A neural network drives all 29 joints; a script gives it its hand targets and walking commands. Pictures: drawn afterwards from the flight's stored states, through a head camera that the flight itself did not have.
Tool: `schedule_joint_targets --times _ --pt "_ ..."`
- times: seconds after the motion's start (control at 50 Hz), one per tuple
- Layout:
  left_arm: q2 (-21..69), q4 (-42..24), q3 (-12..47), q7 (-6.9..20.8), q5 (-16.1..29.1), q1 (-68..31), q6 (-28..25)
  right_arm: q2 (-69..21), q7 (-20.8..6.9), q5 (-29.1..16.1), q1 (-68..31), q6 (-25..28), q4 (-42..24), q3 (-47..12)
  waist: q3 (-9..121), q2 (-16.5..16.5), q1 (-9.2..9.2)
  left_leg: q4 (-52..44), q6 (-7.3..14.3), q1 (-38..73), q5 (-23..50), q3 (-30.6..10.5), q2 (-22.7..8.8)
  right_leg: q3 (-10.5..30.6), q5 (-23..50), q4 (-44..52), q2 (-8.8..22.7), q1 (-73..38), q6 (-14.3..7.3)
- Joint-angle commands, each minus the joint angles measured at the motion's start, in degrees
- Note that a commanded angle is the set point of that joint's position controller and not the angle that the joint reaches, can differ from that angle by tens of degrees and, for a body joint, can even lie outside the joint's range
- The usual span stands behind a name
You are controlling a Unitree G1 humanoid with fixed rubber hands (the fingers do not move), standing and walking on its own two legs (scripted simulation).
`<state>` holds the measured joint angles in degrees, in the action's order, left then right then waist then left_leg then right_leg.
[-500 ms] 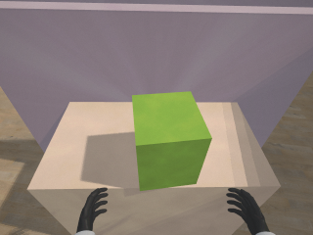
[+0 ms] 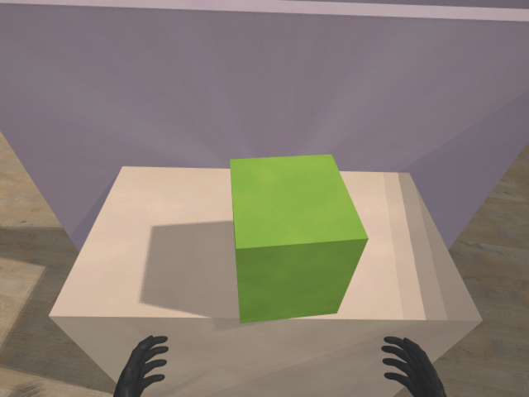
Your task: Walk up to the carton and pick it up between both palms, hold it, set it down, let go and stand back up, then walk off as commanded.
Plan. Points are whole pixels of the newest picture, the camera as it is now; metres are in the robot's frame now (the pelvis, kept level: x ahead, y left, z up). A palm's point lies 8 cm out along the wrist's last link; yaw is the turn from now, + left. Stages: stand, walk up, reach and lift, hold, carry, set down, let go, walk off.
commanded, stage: set down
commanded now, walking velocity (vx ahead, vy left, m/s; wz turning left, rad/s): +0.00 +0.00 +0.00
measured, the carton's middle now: (285, 239) +0.43 -0.03 -0.03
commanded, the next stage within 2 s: let go in 0.78 s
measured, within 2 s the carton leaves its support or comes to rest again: neither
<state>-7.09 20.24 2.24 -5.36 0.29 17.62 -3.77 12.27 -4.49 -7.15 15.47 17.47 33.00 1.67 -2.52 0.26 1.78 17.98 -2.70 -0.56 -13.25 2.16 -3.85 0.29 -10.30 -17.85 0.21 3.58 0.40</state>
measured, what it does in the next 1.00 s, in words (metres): stands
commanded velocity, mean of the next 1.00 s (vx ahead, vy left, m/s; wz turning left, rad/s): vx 0.00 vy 0.00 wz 0.00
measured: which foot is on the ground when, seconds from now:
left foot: down 0.00-1.00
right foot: down 0.00-1.00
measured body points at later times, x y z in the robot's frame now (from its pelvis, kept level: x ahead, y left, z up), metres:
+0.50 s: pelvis -0.01 +0.01 +0.00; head -0.01 +0.01 +0.45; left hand +0.16 +0.22 -0.07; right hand +0.17 -0.22 -0.07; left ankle -0.04 +0.14 -0.75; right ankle +0.00 -0.13 -0.75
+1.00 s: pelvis -0.01 +0.01 +0.00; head +0.00 +0.01 +0.45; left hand +0.17 +0.24 -0.08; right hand +0.17 -0.22 -0.09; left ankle -0.04 +0.14 -0.75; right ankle +0.00 -0.13 -0.75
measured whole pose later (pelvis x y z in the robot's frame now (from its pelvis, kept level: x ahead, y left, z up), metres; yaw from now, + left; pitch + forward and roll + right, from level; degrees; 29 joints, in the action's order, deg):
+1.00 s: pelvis -0.01 +0.01 +0.00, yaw -1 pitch -5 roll -1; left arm -10.7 28.2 -0.6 -0.5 -0.2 10.7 7.1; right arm 10.3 -0.8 1.1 9.5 12.1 40.5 2.8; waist -5.5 -0.8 1.2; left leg 20.5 -2.0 -0.8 -14.4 2.8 -3.3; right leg 1.0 -10.8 -19.6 0.7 3.7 1.2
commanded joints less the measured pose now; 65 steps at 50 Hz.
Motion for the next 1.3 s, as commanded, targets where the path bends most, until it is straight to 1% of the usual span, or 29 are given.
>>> schedule_joint_targets --times 0.0,0.2,0.38,0.6,0.74,0.94,1.1,1.24,1.26,1.28 --pt "-3.2 -5.4 -1.1 0.4 0.1 -2.9 -0.2 5.7 0.5 0.7 -3.0 0.6 -5.0 1.8 1.2 1.0 0.24 -1.1 -0.2 -0.9 13.3 1.6 4.7 -0.7 5.9 3.3 -2.2 1.3 -2.7" --pt "-4.7 -4.3 -1.9 1.2 0.1 -4.7 2.6 4.9 1.4 2.5 -4.1 -1.1 -3.4 1.9 1.1 0.0 0.25 -1.1 0.0 -0.9 11.7 1.9 4.7 -0.9 5.1 3.2 -1.7 1.1 -2.2" --pt "-5.4 -3.0 -2.0 2.0 0.2 -5.9 4.8 4.8 1.9 4.0 -5.5 -2.4 -2.1 2.3 0.7 -0.1 0.07 -1.0 -0.1 -1.0 10.9 2.1 4.4 -1.2 4.6 2.9 -1.7 1.2 -2.1" --pt "-6.2 -1.7 -2.8 2.8 -0.4 -6.7 7.2 4.8 2.4 5.5 -6.5 -3.2 -0.1 2.3 1.2 -0.4 -0.04 -0.2 -0.4 -1.0 12.4 2.4 4.3 -1.4 6.9 2.1 -1.9 0.1 -2.0" --pt "-7.2 -0.1 -3.5 3.7 -0.6 -8.0 8.7 4.1 3.1 6.7 -7.4 -3.7 1.0 2.2 0.9 -0.5 -0.28 0.2 -0.2 -1.2 12.1 3.0 4.4 -1.3 7.2 1.8 -1.8 -0.2 -1.7" --pt "-8.6 2.4 -4.4 4.8 -0.6 -10.1 9.8 3.2 4.0 8.3 -8.9 -4.2 2.7 2.6 1.8 -0.9 -0.72 0.9 -0.2 -1.2 12.7 3.7 4.5 -1.5 7.7 0.9 -1.9 -0.7 -1.4" --pt "-8.6 3.0 -4.6 5.1 -0.8 -10.4 10.4 3.6 3.9 8.7 -9.5 -4.3 3.3 2.8 2.2 -1.1 -0.82 1.4 -0.4 -1.1 14.3 3.5 4.3 -1.9 8.3 0.1 -2.4 -1.0 -1.5" --pt "-8.6 3.3 -4.5 5.1 -1.2 -10.8 11.1 3.7 3.6 8.8 -9.5 -5.0 3.2 2.7 1.2 -1.1 -0.80 1.2 -0.3 -1.8 13.3 3.5 4.2 -2.0 7.3 -0.2 -2.4 -0.9 -1.5" --pt "-20.9 8.3 -9.2 3.8 -3.0 -9.2 7.5 16.3 5.3 9.9 -3.5 -10.0 6.2 4.3 1.7 1.8 -0.46 4.6 1.5 -8.7 18.5 -2.2 -1.6 2.3 13.0 -6.6 3.8 3.7 -1.8" --pt "-20.3 9.4 -8.5 3.5 -2.2 -8.7 6.3 15.5 5.8 9.7 -3.5 -12.0 5.8 4.3 1.7 2.9 -0.61 4.3 2.2 -7.9 13.5 -1.6 -1.9 2.6 11.3 -5.6 4.1 4.2 -1.1"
